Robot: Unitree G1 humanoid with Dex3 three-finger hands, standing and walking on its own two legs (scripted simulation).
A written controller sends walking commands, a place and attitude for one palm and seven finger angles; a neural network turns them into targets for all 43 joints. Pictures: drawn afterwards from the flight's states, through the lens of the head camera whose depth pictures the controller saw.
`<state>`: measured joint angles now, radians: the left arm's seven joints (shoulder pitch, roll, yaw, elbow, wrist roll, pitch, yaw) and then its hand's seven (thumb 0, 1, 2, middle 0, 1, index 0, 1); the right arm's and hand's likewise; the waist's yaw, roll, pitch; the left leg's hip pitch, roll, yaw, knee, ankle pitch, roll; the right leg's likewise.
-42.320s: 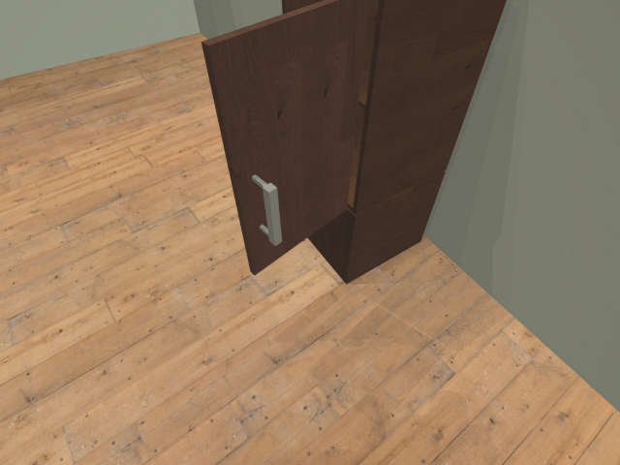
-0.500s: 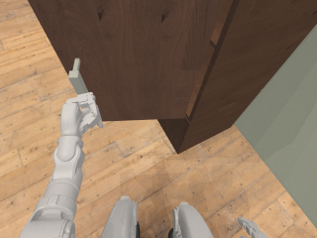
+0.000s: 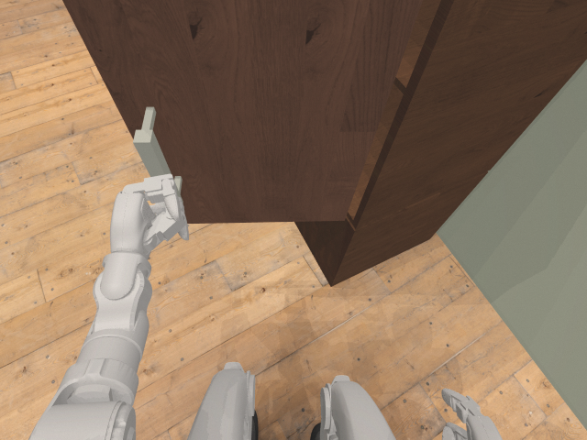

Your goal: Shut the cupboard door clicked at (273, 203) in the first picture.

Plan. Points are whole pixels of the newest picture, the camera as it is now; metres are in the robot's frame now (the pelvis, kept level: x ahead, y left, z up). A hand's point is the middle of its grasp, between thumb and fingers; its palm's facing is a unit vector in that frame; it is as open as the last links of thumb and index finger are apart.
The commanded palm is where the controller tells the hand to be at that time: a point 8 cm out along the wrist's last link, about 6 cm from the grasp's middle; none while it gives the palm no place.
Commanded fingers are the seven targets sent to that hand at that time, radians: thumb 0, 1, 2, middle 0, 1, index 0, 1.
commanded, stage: push the door shut along its arc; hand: left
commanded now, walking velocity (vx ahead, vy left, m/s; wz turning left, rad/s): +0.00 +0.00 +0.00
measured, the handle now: (163, 164) +0.49 +0.20 +0.02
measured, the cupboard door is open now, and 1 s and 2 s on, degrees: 66 50 34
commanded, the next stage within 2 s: pull the fist back off the door in 1.60 s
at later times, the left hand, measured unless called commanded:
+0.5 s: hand (188, 181) +0.46 +0.16 +0.02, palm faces -0.10 -0.99 -0.04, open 3.1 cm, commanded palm +0.46 +0.19 +0.03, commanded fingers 0.00 0.90 0.90 -1.30 -1.50 -1.30 -1.50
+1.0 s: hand (222, 145) +0.53 +0.12 +0.03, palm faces -0.25 -0.97 -0.05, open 3.1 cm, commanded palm +0.53 +0.15 +0.03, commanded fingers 0.00 0.90 0.90 -1.30 -1.50 -1.30 -1.50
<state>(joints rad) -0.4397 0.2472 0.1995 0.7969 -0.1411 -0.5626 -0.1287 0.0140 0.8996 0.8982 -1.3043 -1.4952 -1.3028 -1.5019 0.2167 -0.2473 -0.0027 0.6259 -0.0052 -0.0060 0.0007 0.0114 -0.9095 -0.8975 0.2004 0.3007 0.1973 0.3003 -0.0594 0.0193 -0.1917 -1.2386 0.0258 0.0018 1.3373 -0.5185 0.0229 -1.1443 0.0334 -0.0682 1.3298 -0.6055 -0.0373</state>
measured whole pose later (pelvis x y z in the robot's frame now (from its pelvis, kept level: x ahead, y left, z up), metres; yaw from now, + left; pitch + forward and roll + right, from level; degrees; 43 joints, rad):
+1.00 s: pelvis -0.01 +0.01 -0.03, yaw -3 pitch +30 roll -5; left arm -1.03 0.49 0.28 1.23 -0.06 -0.44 -0.31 0.01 0.90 0.90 -1.30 -1.50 -1.30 -1.50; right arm 0.34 -0.26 0.04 0.66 -0.01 0.01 0.03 0.01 -0.91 -0.90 0.20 0.30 0.20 0.30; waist -0.22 0.06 -0.18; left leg -1.46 0.05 -0.02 1.45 -0.53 0.04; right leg -1.35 0.06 -0.09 1.41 -0.59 -0.03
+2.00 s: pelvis -0.01 +0.01 -0.05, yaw -5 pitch +36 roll -7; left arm -1.25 0.48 0.33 1.18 0.11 -0.29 0.16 0.01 0.88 0.90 -1.30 -1.50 -1.30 -1.50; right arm 0.43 -0.18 0.06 0.68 -0.11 -0.01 0.12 0.01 -0.91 -0.90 0.20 0.30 0.20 0.30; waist -0.29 0.08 -0.14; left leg -1.61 0.06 -0.03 1.50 -0.53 0.04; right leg -1.50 0.07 -0.10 1.44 -0.58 -0.03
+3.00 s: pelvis +0.02 -0.01 +0.05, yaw -1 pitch +21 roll +0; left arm -0.45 0.18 0.18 0.71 -0.10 -0.46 0.08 0.02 0.90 0.90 -1.30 -1.49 -1.30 -1.50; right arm 0.36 -0.21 0.00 0.63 0.00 0.08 0.04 0.01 -0.91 -0.90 0.20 0.30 0.20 0.30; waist -0.08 0.05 -0.15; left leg -1.01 0.03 0.03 1.11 -0.46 0.01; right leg -0.95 0.05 -0.03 1.12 -0.54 -0.04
